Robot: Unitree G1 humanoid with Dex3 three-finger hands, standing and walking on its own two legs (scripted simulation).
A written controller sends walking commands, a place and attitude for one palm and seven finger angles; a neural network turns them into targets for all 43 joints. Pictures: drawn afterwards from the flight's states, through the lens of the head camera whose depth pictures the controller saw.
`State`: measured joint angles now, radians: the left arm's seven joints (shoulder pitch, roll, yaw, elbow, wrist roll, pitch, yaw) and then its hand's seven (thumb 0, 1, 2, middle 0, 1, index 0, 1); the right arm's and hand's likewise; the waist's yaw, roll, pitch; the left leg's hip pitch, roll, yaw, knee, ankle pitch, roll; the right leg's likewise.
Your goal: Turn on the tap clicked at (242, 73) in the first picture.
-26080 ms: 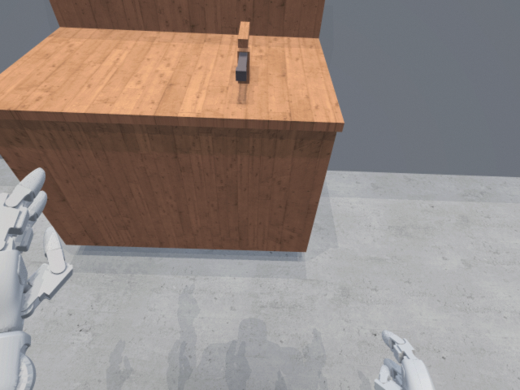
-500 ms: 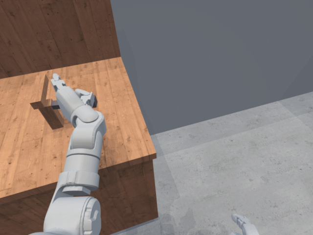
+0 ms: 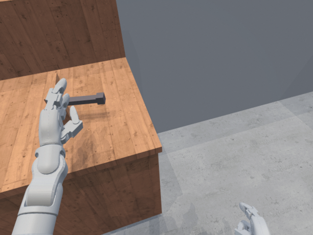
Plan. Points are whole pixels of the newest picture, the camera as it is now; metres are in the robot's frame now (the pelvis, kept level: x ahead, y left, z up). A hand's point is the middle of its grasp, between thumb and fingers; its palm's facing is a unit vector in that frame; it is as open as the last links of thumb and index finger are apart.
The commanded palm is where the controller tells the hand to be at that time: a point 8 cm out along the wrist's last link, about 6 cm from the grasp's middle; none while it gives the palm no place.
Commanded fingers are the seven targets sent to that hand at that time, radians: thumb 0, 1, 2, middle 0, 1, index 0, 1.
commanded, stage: draw the hand back beside the body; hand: left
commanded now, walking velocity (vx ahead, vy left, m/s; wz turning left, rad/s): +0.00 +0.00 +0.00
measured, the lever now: (100, 98) +0.50 +0.24 +0.08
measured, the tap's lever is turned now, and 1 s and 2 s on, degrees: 78 78 78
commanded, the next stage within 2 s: step back with the hand held close in 0.90 s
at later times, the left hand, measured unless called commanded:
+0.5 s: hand (55, 149) +0.24 +0.25 +0.15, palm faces +0.37 -0.88 -0.31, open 7.5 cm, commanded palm +0.19 +0.29 +0.17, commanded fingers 0.00 0.90 0.90 -0.20 -0.30 -0.20 -0.30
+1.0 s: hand (50, 158) +0.22 +0.24 +0.16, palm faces +0.41 -0.84 -0.34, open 7.4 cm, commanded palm +0.17 +0.28 +0.17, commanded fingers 0.00 0.90 0.90 -0.20 -0.30 -0.20 -0.30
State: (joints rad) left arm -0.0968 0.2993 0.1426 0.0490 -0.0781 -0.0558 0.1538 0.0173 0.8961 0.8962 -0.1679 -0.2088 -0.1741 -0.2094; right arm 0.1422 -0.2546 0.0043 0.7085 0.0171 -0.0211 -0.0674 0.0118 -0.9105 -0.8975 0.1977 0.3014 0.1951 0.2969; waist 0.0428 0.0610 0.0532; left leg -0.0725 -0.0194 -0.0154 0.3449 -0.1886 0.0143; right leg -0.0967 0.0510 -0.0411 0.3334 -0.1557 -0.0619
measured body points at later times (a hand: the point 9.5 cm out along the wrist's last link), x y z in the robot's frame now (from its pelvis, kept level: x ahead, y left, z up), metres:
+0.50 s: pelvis +0.01 +0.01 +0.00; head +0.00 -0.01 +0.45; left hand +0.22 +0.29 +0.17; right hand +0.19 -0.21 -0.09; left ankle +0.01 +0.11 -0.75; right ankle +0.02 -0.08 -0.75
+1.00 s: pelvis +0.01 +0.00 +0.00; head -0.01 -0.03 +0.45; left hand +0.19 +0.28 +0.17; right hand +0.20 -0.22 -0.09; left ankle +0.01 +0.11 -0.75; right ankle +0.02 -0.08 -0.75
